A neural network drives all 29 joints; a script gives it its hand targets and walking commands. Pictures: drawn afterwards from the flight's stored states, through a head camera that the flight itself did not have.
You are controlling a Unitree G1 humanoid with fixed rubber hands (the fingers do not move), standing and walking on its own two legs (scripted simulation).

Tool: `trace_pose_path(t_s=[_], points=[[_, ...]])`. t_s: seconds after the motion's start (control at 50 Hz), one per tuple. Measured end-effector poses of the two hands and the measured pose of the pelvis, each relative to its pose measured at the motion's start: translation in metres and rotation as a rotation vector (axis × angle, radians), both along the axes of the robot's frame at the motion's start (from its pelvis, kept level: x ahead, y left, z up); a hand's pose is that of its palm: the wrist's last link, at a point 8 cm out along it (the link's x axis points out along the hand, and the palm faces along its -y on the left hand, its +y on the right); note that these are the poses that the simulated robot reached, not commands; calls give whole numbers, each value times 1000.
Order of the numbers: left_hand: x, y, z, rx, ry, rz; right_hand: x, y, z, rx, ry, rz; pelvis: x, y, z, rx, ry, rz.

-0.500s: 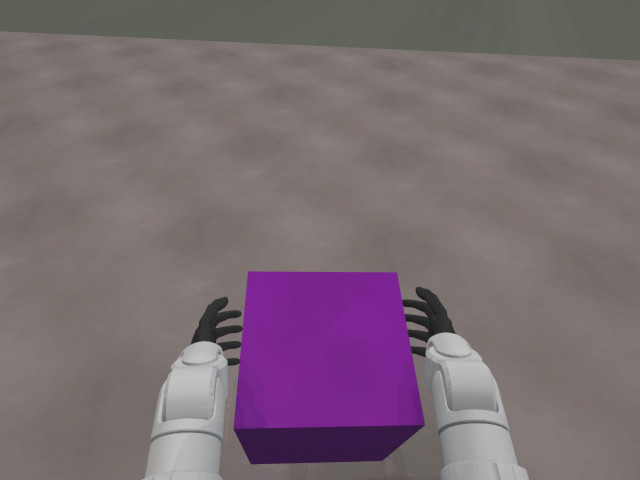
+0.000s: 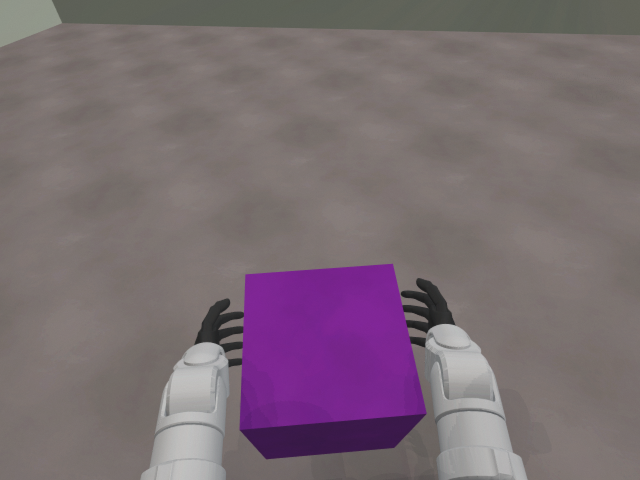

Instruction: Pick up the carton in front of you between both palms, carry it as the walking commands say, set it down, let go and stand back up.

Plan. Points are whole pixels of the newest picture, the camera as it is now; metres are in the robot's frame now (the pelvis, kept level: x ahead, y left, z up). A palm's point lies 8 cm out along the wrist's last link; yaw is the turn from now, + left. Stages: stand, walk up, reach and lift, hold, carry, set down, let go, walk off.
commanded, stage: hold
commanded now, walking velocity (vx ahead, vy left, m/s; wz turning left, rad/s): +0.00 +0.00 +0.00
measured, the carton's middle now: (325, 367) +0.33 +0.00 -0.07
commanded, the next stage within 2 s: set down in 0.06 s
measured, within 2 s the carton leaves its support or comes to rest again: neither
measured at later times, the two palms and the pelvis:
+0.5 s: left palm (237, 354) +0.34 +0.13 -0.04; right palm (433, 339) +0.34 -0.17 -0.04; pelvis -0.01 -0.02 -0.02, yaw +1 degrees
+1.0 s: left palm (261, 391) +0.38 +0.12 -0.23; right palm (415, 385) +0.36 -0.16 -0.21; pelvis -0.05 +0.02 -0.16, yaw +3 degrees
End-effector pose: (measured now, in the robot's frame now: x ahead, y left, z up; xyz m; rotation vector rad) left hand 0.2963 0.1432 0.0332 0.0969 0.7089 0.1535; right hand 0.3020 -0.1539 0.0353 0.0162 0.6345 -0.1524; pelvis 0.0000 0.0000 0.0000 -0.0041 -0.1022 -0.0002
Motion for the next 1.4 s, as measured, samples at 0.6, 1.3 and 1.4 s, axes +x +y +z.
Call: trace_pose_path(t_s=[0.6, 1.3, 1.4], points=[[50, -18, -132, 47, 51, -87, 30, -12, -131, 4, 35, -128, -20, -7, -36, 10, 364, 3], [111, -29, -365, 9, 23, -116, 68, -20, -357, 13, 6, -215, -71, 3, -235, 18, 879, 47], [117, -27, -394, 1, 26, -118, 68, -18, -391, 14, 13, -223, -75, 1, -258, 22, 896, 58]])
